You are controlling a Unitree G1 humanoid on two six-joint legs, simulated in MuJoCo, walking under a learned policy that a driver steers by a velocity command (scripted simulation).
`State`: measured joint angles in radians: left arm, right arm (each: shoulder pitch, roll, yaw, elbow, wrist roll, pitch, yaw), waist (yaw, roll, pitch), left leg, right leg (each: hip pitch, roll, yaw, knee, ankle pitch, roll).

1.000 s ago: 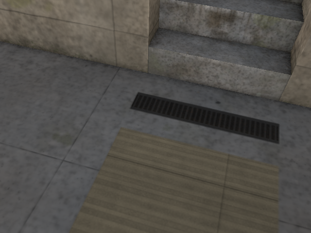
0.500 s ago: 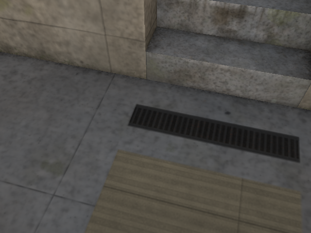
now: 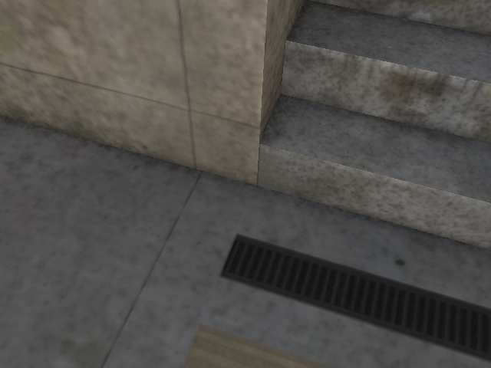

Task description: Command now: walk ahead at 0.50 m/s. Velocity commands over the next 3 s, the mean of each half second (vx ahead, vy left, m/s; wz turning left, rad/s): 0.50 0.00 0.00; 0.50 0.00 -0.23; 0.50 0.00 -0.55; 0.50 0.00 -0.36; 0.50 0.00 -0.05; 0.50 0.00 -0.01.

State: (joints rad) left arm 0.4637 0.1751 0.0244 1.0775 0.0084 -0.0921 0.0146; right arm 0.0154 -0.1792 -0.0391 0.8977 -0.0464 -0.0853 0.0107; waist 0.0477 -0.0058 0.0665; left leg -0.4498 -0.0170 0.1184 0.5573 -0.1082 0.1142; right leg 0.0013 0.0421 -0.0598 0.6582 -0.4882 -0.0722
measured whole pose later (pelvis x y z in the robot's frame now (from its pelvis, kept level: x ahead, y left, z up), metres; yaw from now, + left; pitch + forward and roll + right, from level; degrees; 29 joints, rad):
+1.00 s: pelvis +0.52 -0.01 +0.01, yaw -9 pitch +2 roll -2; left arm 0.37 0.24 0.06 1.05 0.01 -0.08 0.01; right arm 0.01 -0.21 -0.01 0.87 -0.02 -0.13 -0.03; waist 0.08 0.03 0.03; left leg -0.41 0.02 0.01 0.43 -0.06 0.01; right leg -0.09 0.12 0.06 0.42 -0.34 -0.08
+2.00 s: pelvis +0.71 -0.18 +0.02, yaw -36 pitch +1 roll +0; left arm 0.29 0.19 0.02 0.88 -0.01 -0.08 0.01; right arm 0.13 -0.16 0.03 0.80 -0.04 -0.07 -0.06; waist 0.02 -0.03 -0.03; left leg -0.26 -0.01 0.07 0.48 -0.24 0.05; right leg -0.18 0.14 0.09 0.55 -0.31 -0.09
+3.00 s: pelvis +0.75 -0.24 +0.03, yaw -35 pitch -1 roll -1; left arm 0.12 0.18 -0.06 0.92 0.02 -0.06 0.03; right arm 0.13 -0.21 0.05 0.93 -0.01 -0.05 -0.04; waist 0.00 0.00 0.00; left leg -0.04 0.02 0.03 0.29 -0.24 0.00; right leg -0.09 0.01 -0.06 0.28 -0.18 -0.02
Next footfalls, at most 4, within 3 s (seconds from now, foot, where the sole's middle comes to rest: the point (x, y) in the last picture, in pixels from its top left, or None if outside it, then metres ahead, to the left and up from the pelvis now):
0.52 right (296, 367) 0.45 -0.09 -0.76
1.00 left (239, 283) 0.68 0.07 -0.76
1.48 right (341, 296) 0.65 -0.22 -0.76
1.96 left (308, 247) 0.81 -0.13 -0.76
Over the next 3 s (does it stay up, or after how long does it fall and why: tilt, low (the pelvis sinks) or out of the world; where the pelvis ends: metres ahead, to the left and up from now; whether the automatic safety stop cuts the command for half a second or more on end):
stays up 0.75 -0.24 0.03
